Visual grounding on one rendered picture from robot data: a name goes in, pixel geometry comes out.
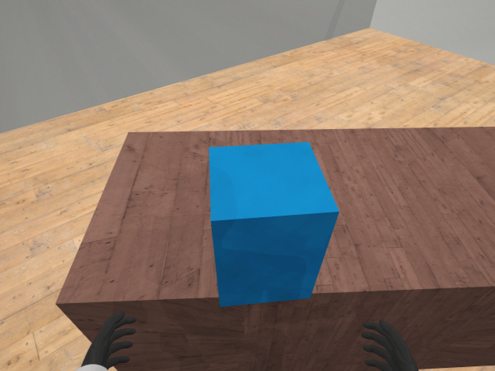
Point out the pedestal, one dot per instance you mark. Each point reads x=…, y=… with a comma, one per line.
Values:
x=413, y=245

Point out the robot left hand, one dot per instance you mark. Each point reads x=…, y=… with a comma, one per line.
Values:
x=102, y=347

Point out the carton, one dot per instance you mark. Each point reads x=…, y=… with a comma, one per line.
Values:
x=272, y=215

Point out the robot right hand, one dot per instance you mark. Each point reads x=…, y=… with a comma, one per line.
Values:
x=396, y=352

